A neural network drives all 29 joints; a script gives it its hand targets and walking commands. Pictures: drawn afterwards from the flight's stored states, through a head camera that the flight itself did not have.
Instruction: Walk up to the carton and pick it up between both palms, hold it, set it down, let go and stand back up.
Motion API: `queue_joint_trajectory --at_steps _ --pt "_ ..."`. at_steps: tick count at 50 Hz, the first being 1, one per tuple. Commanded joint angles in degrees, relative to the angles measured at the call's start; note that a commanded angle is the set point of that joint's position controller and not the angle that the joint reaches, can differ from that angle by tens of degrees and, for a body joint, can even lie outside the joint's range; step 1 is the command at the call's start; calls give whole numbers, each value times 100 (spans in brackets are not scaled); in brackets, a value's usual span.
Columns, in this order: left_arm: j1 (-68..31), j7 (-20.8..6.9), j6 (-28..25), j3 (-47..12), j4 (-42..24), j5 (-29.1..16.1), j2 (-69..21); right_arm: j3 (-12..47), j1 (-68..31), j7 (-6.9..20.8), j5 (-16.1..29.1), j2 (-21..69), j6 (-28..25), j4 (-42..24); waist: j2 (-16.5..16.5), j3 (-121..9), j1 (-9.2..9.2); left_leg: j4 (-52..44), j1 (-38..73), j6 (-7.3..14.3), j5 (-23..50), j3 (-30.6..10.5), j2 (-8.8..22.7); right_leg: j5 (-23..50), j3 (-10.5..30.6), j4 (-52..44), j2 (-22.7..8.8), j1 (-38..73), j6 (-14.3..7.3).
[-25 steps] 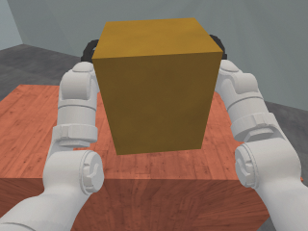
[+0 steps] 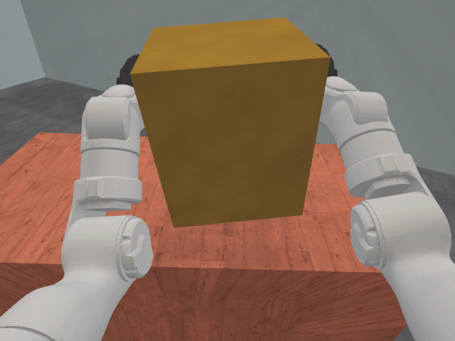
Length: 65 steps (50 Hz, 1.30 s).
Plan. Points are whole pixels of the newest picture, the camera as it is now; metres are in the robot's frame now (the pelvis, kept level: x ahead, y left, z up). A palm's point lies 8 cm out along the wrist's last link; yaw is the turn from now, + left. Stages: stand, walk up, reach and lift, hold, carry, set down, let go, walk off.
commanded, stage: hold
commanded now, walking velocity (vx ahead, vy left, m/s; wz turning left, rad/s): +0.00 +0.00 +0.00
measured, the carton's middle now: (229, 123) +0.36 +0.00 +0.28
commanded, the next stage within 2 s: none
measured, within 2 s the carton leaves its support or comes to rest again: neither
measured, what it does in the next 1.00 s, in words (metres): stands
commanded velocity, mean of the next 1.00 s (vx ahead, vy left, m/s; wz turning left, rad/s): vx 0.00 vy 0.00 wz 0.00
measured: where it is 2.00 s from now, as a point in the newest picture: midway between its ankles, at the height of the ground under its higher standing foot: outside the picture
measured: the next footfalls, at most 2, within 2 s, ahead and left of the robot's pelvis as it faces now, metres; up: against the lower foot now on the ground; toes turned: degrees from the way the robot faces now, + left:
none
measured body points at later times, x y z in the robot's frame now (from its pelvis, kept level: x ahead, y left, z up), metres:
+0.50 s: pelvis +0.00 -0.01 +0.00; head -0.09 +0.01 +0.44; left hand +0.39 +0.16 +0.32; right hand +0.39 -0.15 +0.34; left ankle +0.01 +0.11 -0.75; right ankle +0.02 -0.10 -0.75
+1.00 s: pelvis +0.00 +0.00 +0.00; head -0.09 +0.01 +0.44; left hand +0.39 +0.16 +0.31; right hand +0.39 -0.15 +0.33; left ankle +0.01 +0.11 -0.75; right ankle +0.02 -0.10 -0.75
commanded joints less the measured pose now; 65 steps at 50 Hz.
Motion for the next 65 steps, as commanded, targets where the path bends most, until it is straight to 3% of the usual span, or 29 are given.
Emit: queue_joint_trajectory --at_steps 1,13,30,45,65 --pt "-4930 -906 -584 -1778 -643 -958 -3107 813 -4434 693 797 4073 162 -1290 327 -1641 -36 -535 -597 -233 734 -307 -336 926 628 17 304 1139 315" --pt "-4963 -1018 -667 -1458 -233 -917 -2854 712 -4615 655 812 4039 142 -1199 147 -1793 14 -539 -670 -153 695 -318 -374 912 617 -27 254 1182 343" --pt "-4920 -978 -694 -1688 -545 -1038 -2968 846 -4536 545 917 4076 155 -1582 299 -1973 -101 -438 -533 -218 906 -353 -413 1102 573 17 258 1218 388" --pt "-4781 -966 -600 -1781 -791 -995 -3034 978 -4413 569 977 4065 204 -1707 312 -1899 -72 -411 -420 -257 1151 -355 -378 1244 564 58 320 1246 378" --pt "-4817 -992 -593 -1719 -622 -974 -3026 897 -4489 596 923 4058 203 -1598 271 -1834 -51 -455 -496 -227 978 -338 -374 1117 596 19 300 1196 361"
